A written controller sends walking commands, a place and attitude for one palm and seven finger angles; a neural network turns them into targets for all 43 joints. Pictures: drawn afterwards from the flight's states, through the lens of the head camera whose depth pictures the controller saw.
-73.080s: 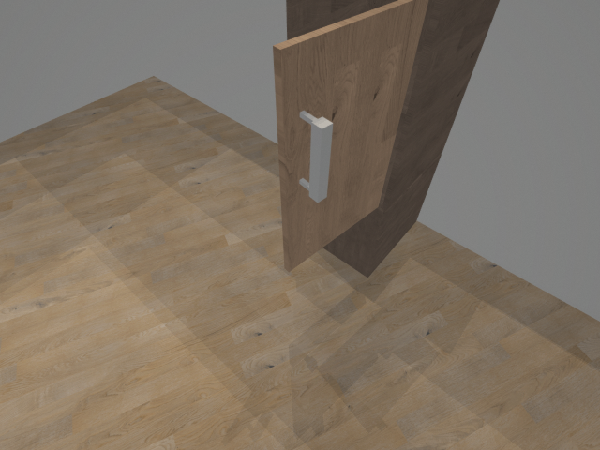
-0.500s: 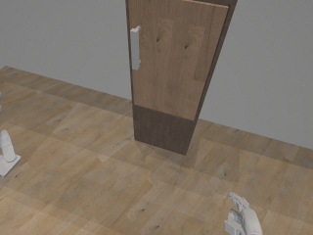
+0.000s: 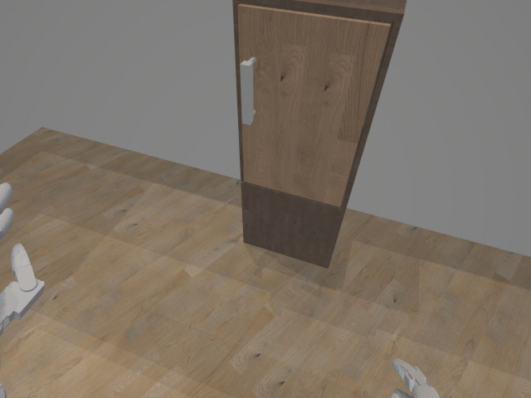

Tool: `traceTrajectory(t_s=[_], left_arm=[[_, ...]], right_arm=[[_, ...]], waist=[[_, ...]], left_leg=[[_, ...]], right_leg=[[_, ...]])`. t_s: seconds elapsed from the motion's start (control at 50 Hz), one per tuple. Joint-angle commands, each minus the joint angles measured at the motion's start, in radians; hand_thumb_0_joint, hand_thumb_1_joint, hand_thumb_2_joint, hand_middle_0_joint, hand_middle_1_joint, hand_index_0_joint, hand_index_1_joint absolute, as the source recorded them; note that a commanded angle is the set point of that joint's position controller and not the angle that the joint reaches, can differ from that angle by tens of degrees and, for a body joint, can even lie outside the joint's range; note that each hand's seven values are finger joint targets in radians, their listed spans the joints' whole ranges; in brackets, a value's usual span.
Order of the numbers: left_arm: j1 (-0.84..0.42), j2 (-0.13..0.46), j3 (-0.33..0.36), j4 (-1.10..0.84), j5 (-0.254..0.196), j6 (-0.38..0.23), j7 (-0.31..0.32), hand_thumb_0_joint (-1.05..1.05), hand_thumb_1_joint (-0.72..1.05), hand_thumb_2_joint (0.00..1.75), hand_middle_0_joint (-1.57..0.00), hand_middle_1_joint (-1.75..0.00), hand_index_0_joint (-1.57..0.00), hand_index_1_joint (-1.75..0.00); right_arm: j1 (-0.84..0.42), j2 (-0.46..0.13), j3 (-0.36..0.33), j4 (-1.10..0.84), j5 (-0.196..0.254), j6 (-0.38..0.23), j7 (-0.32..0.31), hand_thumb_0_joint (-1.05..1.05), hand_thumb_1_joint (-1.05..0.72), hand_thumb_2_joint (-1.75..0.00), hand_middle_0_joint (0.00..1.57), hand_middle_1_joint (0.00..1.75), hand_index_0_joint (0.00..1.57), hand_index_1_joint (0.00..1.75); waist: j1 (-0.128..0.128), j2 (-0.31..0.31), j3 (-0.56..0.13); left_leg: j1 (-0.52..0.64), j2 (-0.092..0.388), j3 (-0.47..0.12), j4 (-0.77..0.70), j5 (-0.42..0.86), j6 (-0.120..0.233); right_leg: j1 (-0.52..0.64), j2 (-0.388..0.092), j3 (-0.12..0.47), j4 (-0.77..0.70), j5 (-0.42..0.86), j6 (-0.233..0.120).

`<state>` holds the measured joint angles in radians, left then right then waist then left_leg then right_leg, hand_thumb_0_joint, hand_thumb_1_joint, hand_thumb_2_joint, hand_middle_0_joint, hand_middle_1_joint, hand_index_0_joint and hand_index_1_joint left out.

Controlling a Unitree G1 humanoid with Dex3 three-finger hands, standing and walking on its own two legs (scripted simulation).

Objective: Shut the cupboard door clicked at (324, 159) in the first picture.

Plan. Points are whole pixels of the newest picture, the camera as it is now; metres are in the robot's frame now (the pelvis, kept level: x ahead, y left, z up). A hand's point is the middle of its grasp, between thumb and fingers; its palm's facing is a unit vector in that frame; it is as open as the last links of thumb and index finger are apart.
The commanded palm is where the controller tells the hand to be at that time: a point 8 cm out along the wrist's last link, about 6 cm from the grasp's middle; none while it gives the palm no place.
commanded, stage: stop stepping back and stand still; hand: left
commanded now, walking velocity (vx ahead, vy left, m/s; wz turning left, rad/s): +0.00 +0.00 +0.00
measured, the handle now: (250, 91) +0.89 +0.10 +0.04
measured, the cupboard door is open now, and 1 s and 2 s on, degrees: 0 0 0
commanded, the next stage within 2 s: let the arm hang, fingers relaxed in 0.22 s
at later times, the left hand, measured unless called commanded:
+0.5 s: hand (122, 384) +0.16 +0.23 -0.08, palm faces +0.02 -0.92 -0.39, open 7.4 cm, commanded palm none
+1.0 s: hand out of the picture -0.04 +0.20 -0.17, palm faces +0.04 -0.97 -0.24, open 7.3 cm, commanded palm none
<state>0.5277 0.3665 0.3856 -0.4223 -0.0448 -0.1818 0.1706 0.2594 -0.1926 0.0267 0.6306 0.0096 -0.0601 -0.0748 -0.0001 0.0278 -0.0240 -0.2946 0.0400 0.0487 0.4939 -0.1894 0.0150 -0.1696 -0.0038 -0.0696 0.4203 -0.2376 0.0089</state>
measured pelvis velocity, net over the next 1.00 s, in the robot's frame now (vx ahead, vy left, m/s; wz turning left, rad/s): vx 0.00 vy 0.00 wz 0.00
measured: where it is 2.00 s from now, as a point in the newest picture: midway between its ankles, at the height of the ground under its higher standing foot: outside the picture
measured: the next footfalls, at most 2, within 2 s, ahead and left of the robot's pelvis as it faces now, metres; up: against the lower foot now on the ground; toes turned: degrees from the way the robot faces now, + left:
none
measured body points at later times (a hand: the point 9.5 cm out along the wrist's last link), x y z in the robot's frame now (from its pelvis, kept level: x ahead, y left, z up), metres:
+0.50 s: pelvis +0.00 +0.01 -0.01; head +0.00 -0.02 +0.44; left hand +0.16 +0.28 -0.05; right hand +0.15 -0.26 -0.13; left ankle +0.05 +0.11 -0.74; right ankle -0.01 -0.13 -0.74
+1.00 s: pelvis +0.00 +0.00 +0.00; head +0.00 +0.00 +0.45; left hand -0.04 +0.25 -0.15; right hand +0.00 -0.22 -0.16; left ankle +0.05 +0.11 -0.74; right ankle -0.01 -0.13 -0.74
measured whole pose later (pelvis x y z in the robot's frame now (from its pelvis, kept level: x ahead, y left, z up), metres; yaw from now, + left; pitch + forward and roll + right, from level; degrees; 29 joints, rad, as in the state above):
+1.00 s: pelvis +0.00 +0.00 +0.00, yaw +0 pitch -2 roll -1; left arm 0.35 0.19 0.01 1.13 0.01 0.01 0.02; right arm 0.29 -0.18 0.01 1.09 -0.01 0.02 -0.02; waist 0.00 0.04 0.03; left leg -0.24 0.01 0.06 0.44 -0.16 0.03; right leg -0.14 -0.03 -0.06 0.42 -0.24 0.01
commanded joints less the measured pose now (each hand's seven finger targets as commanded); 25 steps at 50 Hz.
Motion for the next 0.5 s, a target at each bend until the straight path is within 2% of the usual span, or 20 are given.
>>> traceTrajectory(t_s=[0.0, 0.02, 0.08, 0.1, 0.18, 0.2, 0.22, 0.28, 0.3, 0.32, 0.34, 0.36, 0.4, 0.44, 0.48], left_arm=[[-0.058, 0.199, 0.123, -0.182, 0.004, -0.055, 0.012, 0.00, 0.90, 0.90, -0.20, -0.30, -0.20, -0.30], [-0.049, 0.183, 0.112, -0.176, 0.004, -0.054, 0.011, 0.00, 0.90, 0.90, -0.20, -0.30, -0.20, -0.30], [-0.050, 0.187, 0.115, -0.178, 0.004, -0.052, 0.011, 0.00, 0.90, 0.90, -0.20, -0.30, -0.20, -0.30], [-0.060, 0.207, 0.128, -0.199, 0.003, -0.055, 0.012, 0.00, 0.90, 0.90, -0.20, -0.30, -0.20, -0.30], [-0.052, 0.197, 0.121, -0.226, 0.006, -0.059, 0.013, 0.00, 0.90, 0.90, -0.20, -0.30, -0.20, -0.30], [-0.051, 0.215, 0.136, -0.228, 0.005, -0.060, 0.014, 0.00, 0.90, 0.90, -0.20, -0.30, -0.20, -0.30], [-0.045, 0.196, 0.120, -0.233, 0.005, -0.062, 0.013, 0.00, 0.90, 0.90, -0.20, -0.30, -0.20, -0.30], [-0.035, 0.192, 0.120, -0.222, 0.003, -0.060, 0.014, 0.00, 0.90, 0.90, -0.20, -0.30, -0.20, -0.30], [-0.082, -0.003, -0.321, 0.548, 0.051, 0.045, -0.115, 0.00, 0.90, 0.90, -0.20, -0.30, -0.20, -0.30], [-0.107, 0.025, -0.276, 0.575, 0.058, 0.152, -0.154, 0.00, 0.90, 0.90, -0.20, -0.30, -0.20, -0.30], [-0.103, 0.027, -0.274, 0.556, 0.060, 0.183, -0.162, 0.00, 0.90, 0.90, -0.20, -0.30, -0.20, -0.30], [-0.127, 0.021, -0.279, 0.592, 0.063, 0.181, -0.166, 0.00, 0.90, 0.90, -0.20, -0.30, -0.20, -0.30], [-0.163, 0.046, -0.290, 0.696, 0.073, 0.170, -0.170, 0.00, 0.90, 0.90, -0.20, -0.30, -0.20, -0.30], [-0.198, 0.054, -0.302, 0.812, 0.073, 0.169, -0.170, 0.00, 0.90, 0.90, -0.20, -0.30, -0.20, -0.30], [-0.229, 0.045, -0.317, 0.928, 0.071, 0.174, -0.164, 0.00, 0.90, 0.90, -0.20, -0.30, -0.20, -0.30]], right_arm=[[-0.134, -0.128, -0.060, -0.163, -0.001, -0.064, -0.014, 0.00, -0.90, -0.90, 0.20, 0.30, 0.20, 0.30], [-0.132, -0.122, -0.055, -0.164, 0.000, -0.064, -0.014, 0.00, -0.90, -0.90, 0.20, 0.30, 0.20, 0.30], [-0.131, -0.123, -0.055, -0.163, 0.000, -0.065, -0.013, 0.00, -0.90, -0.90, 0.20, 0.30, 0.20, 0.30], [-0.133, -0.130, -0.060, -0.163, -0.001, -0.069, -0.015, 0.00, -0.90, -0.90, 0.20, 0.30, 0.20, 0.30], [-0.131, -0.124, -0.055, -0.164, -0.001, -0.076, -0.016, 0.00, -0.90, -0.90, 0.20, 0.30, 0.20, 0.30], [-0.132, -0.128, -0.057, -0.162, -0.002, -0.080, -0.018, 0.00, -0.90, -0.90, 0.20, 0.30, 0.20, 0.30], [-0.131, -0.121, -0.053, -0.163, -0.002, -0.081, -0.017, 0.00, -0.90, -0.90, 0.20, 0.30, 0.20, 0.30], [-0.126, -0.123, -0.056, -0.160, -0.001, -0.080, -0.016, 0.00, -0.90, -0.90, 0.20, 0.30, 0.20, 0.30], [-0.198, -0.252, -0.084, 0.067, 0.000, -0.165, 0.077, 0.00, -0.90, -0.90, 0.20, 0.30, 0.20, 0.30], [-0.106, -0.290, -0.098, 0.082, -0.005, -0.080, 0.087, 0.00, -0.90, -0.90, 0.20, 0.30, 0.20, 0.30], [-0.086, -0.271, -0.097, 0.057, -0.004, -0.053, 0.083, 0.00, -0.90, -0.90, 0.20, 0.30, 0.20, 0.30], [-0.087, -0.267, -0.092, 0.070, -0.012, -0.042, 0.083, 0.00, -0.90, -0.90, 0.20, 0.30, 0.20, 0.30], [-0.092, -0.272, -0.079, 0.078, -0.020, -0.014, 0.082, 0.00, -0.90, -0.90, 0.20, 0.30, 0.20, 0.30], [-0.100, -0.260, -0.067, 0.098, -0.026, 0.003, 0.081, 0.00, -0.90, -0.90, 0.20, 0.30, 0.20, 0.30], [-0.084, -0.231, -0.059, 0.124, -0.032, 0.025, 0.079, 0.00, -0.90, -0.90, 0.20, 0.30, 0.20, 0.30]], waist=[[-0.006, 0.039, 0.014], [-0.005, 0.020, 0.019], [-0.004, 0.030, 0.011], [-0.003, 0.041, 0.000], [-0.001, 0.072, -0.017], [0.000, 0.076, -0.017], [-0.001, 0.074, -0.021], [0.001, 0.050, -0.033], [-0.030, 0.031, 0.027], [-0.023, 0.049, -0.015], [-0.022, 0.052, -0.021], [-0.013, 0.033, -0.038], [-0.003, -0.091, -0.056], [-0.008, -0.196, -0.062], [-0.013, -0.244, -0.074]], left_leg=[[-0.036, 0.039, -0.089, -0.165, -0.244, -0.004], [-0.038, 0.042, -0.091, -0.165, -0.239, -0.002], [-0.045, 0.044, -0.095, -0.178, -0.238, -0.002], [-0.044, 0.041, -0.100, -0.184, -0.238, -0.004], [-0.046, 0.046, -0.106, -0.200, -0.220, 0.001], [-0.047, 0.044, -0.109, -0.202, -0.224, -0.001], [-0.040, 0.045, -0.105, -0.194, -0.206, 0.001], [-0.016, 0.036, -0.085, -0.157, -0.135, -0.003], [-0.041, 0.079, -0.093, -0.002, 0.142, -0.002], [-0.004, 0.079, -0.083, -0.004, 0.195, -0.005], [0.018, 0.082, -0.076, 0.009, 0.200, -0.002], [-0.014, 0.094, -0.093, 0.001, 0.186, 0.015], [-0.026, 0.086, -0.125, 0.000, 0.224, 0.029], [-0.001, 0.065, -0.125, 0.023, 0.204, 0.029], [0.041, 0.041, -0.106, 0.040, 0.205, 0.021]], right_leg=[[-0.048, -0.037, 0.085, -0.129, -0.153, -0.014], [-0.047, -0.035, 0.084, -0.126, -0.145, -0.013], [-0.034, -0.026, 0.077, -0.117, -0.125, -0.010], [-0.023, -0.023, 0.072, -0.112, -0.121, -0.009], [0.014, -0.015, 0.060, -0.086, -0.063, -0.006], [0.012, -0.015, 0.060, -0.088, -0.065, -0.006], [0.017, -0.018, 0.062, -0.086, -0.045, -0.007], [0.013, -0.027, 0.073, -0.097, -0.006, -0.009], [-0.124, -0.081, 0.011, 0.022, 0.100, -0.034], [-0.110, -0.111, 0.081, -0.002, 0.126, -0.040], [-0.118, -0.098, 0.065, 0.018, 0.097, -0.042], [-0.116, -0.083, 0.048, 0.055, 0.052, -0.044], [-0.065, -0.070, 0.058, 0.071, 0.075, -0.053], [-0.074, -0.104, 0.093, 0.053, 0.098, -0.066], [-0.085, -0.133, 0.111, 0.045, 0.138, -0.075]])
